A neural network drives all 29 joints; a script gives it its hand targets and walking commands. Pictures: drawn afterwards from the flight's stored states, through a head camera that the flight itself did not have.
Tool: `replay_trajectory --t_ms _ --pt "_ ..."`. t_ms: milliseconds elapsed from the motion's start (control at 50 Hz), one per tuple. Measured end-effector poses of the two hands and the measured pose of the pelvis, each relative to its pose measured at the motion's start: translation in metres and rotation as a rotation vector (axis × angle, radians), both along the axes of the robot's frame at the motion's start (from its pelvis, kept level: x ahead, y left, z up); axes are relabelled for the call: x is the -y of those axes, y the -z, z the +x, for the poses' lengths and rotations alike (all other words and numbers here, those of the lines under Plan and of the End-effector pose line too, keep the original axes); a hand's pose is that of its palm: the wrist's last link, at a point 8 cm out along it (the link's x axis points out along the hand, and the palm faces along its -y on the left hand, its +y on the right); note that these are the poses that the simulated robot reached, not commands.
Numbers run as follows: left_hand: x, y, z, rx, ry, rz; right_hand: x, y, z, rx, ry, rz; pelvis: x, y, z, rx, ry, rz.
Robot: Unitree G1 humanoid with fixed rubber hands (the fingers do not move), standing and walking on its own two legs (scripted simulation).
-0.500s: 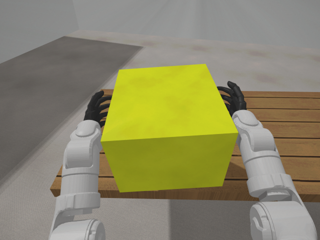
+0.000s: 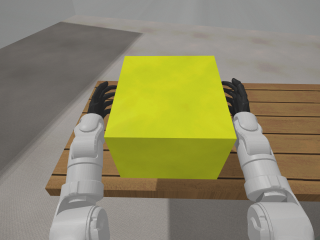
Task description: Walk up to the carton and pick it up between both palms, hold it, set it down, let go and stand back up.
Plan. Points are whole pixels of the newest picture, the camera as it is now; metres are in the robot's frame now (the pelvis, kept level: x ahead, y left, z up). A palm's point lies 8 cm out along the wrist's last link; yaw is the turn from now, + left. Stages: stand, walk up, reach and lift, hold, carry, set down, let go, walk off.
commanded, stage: set down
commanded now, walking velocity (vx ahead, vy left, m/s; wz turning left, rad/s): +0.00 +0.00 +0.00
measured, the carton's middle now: (168, 114) +0.43 -0.02 +0.13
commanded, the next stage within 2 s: none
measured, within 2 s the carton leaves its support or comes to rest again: neither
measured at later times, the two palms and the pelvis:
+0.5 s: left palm (100, 121) +0.40 +0.16 +0.14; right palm (236, 120) +0.38 -0.19 +0.15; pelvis +0.01 +0.00 +0.00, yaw +0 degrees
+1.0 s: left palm (105, 121) +0.42 +0.15 +0.12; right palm (235, 122) +0.39 -0.20 +0.13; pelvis +0.02 +0.00 +0.00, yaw +0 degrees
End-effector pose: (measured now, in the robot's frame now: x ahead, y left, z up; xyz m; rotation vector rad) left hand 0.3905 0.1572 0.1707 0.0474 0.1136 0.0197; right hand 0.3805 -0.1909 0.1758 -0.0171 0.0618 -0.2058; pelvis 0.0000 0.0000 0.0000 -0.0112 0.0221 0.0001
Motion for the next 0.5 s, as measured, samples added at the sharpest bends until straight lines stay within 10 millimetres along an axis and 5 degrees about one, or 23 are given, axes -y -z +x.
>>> replay_trajectory --t_ms 500 --pt "0.001 0.034 0.009 -0.05 0.021 -0.028 0.0 0.03 0.0 -0.04 0.025 -0.014 -0.002 0.0 0.005 0.007 0.0 -0.003"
